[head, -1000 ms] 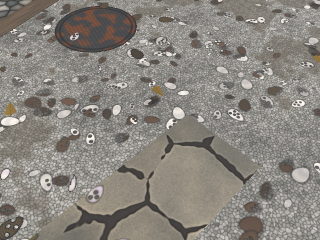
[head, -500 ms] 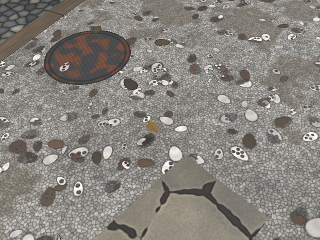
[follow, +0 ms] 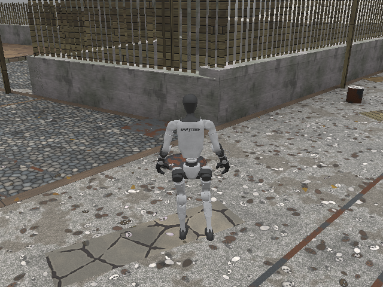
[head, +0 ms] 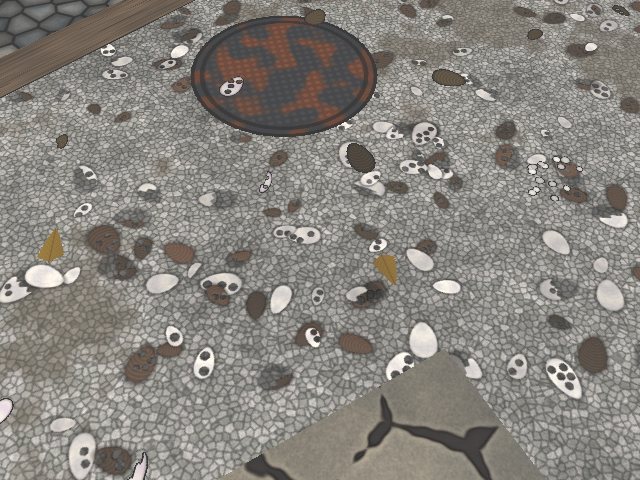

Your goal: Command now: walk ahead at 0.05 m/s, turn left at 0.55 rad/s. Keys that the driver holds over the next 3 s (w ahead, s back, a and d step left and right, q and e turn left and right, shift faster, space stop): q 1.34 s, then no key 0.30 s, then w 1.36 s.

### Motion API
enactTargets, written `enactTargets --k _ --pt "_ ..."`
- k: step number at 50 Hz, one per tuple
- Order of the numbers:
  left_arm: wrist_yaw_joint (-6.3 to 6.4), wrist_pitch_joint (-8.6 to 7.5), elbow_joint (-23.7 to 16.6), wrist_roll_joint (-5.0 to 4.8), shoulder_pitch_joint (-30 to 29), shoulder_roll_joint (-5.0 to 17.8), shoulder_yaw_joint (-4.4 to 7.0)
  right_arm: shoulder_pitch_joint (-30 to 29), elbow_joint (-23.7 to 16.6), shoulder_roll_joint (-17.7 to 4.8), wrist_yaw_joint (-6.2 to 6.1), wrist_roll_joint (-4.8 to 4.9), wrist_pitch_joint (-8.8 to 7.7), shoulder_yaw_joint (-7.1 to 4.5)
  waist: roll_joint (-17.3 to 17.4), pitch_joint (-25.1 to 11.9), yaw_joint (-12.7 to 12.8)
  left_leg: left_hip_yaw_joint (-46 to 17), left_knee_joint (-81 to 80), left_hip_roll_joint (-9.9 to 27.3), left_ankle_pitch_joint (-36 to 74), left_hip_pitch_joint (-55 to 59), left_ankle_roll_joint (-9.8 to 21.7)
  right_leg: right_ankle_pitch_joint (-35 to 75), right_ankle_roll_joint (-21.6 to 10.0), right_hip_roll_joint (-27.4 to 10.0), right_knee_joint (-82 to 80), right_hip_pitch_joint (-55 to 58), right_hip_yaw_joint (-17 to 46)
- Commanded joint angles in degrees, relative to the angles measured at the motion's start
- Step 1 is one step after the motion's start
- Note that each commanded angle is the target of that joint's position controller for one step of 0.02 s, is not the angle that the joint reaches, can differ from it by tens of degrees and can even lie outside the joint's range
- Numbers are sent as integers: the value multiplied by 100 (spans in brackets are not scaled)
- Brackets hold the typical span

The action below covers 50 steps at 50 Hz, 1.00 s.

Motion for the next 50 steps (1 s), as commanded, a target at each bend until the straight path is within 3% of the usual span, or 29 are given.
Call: enactTargets --k 1,7,10,11,12,13,14,16,17,20,24,29,31,32,33,34,35,36,37,38,40,44,50 --pt "44 1 -155 4 531 409 111 -94 -474 -971 -136 8 6 -297 614 -1238 203 -1631 -781 1323 885 861 1021 405 109 59 -793 375 54" --pt "-42 -55 -250 -51 291 492 161 -136 -576 -941 -171 31 144 -312 969 -1074 44 -2221 -822 1184 -863 745 736 724 13 180 -1926 771 127" --pt "-111 -150 -152 -64 655 533 236 -193 -612 -870 -187 110 212 -292 997 -999 259 -2307 -483 947 -957 582 455 1346 -236 164 -3409 1601 -21" --pt "-91 -151 -141 9 839 842 331 -40 -615 -688 -194 115 213 -238 588 -1034 246 -2019 41 649 -1549 118 172 1389 -501 -554 -3865 2181 503" --pt "-58 -90 -162 168 760 1408 455 4 -774 -452 -179 121 182 -188 -1053 -783 18 -815 1302 -261 -2610 -1038 -188 1762 -1237 -1784 -4270 2426 1919" --pt "-71 -105 -271 317 592 1260 437 -4 -799 -825 -154 40 84 -301 -1573 -727 92 -479 2790 -195 -2999 -1272 -453 2206 -1875 -2452 -4502 1988 2760" --pt "-24 -124 -442 272 228 933 339 146 -643 -1089 -128 57 79 -407 -1073 -690 -30 -604 3564 5 -2623 -1174 -543 2368 -1808 -2243 -4381 1865 2275" --pt "32 -110 -537 62 -152 608 251 442 -358 -928 -159 67 203 -407 -683 -555 -129 -410 4232 80 -1989 -1219 -734 2393 -1337 -1577 -4168 1929 1209" --pt "53 -91 -535 17 -119 564 218 456 -346 -768 -151 74 250 -360 -674 -480 -73 -334 4499 114 -1845 -1286 -822 2662 -1347 -1493 -4146 1951 935" --pt "106 3 -472 66 248 638 237 -24 -580 -529 -117 161 262 -250 -852 -431 223 61 3865 306 -1560 -1414 -987 2884 -1451 -1357 -4173 2395 401" --pt "86 72 -424 37 450 962 369 -336 -796 -372 -24 119 243 -140 -1047 -671 439 312 2618 603 -1838 -812 -995 3228 -1573 -1646 -4062 2737 179" --pt "-33 62 -383 -117 334 1138 455 -131 -793 -501 79 143 304 -197 -1135 -740 316 712 1148 528 -1576 219 -665 3527 -1466 -1842 -3774 2548 -84" --pt "-41 47 -313 -225 305 1022 433 287 -633 -515 88 133 311 -256 -934 -800 54 836 -119 341 -622 1123 -328 3208 -1078 -1679 -3214 2202 -425" --pt "-68 23 -189 -163 614 796 382 502 -593 -766 34 128 302 -348 -292 -906 36 283 -521 574 355 2015 -95 2405 -626 -1399 -2466 1514 -846" --pt "-108 7 -452 195 533 316 206 660 -712 -1505 -71 87 266 -500 1693 -985 169 -1904 -400 2203 2832 3072 612 -656 -3 -636 -569 -310 -1339" --pt "-51 -24 -655 136 -33 551 267 654 -794 -1499 -7 -129 131 -451 1613 -1169 -218 -2621 -494 2818 3060 2525 1689 -1421 145 -136 516 -887 -448" --pt "-16 -4 -651 4 -198 780 338 529 -739 -1280 23 -157 20 -386 1060 -1023 -241 -2149 -607 2495 2485 2327 1587 -1060 109 -251 938 -919 -137" --pt "9 13 -601 -36 -158 814 368 236 -683 -1120 -6 -73 -33 -338 900 -807 -54 -1723 -608 2116 1993 2159 1234 -534 51 -317 876 -947 -49" --pt "55 31 -499 5 -72 798 386 -11 -703 -966 -48 31 -22 -290 710 -754 47 -1519 -595 1863 1641 2073 970 -151 57 -351 708 -935 -7" --pt "72 45 -485 45 16 821 402 -185 -721 -911 -81 88 5 -247 777 -718 139 -1407 -598 1740 1764 1868 903 142 104 -301 654 -769 -20" --pt "31 27 -437 18 172 707 383 -212 -723 -875 -137 38 42 -212 801 -880 216 -1324 -606 1594 1805 1735 910 498 165 -142 546 -444 -72" --pt "-3 3 -495 -12 -26 503 290 -99 -662 -981 -193 57 71 -254 824 -868 81 -1560 -556 1478 1044 1767 886 679 202 -14 -753 -174 -5" --pt "-126 -93 -573 -80 -50 591 307 -205 -674 -1089 -116 75 138 -293 1000 -771 4 -2367 -438 1419 517 1397 891 446 58 215 -1991 642 82"
Next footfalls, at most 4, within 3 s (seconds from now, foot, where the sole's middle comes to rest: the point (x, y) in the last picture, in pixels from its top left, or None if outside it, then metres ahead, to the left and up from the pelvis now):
0.22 right None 0.11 -0.16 -0.77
0.64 left None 0.00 0.09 -0.77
1.10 right None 0.13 -0.09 -0.77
1.50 left None -0.08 0.08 -0.77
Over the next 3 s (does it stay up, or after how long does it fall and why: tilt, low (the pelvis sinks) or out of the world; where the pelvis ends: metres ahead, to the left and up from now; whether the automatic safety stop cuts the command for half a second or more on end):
stays up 0.34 0.44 -0.01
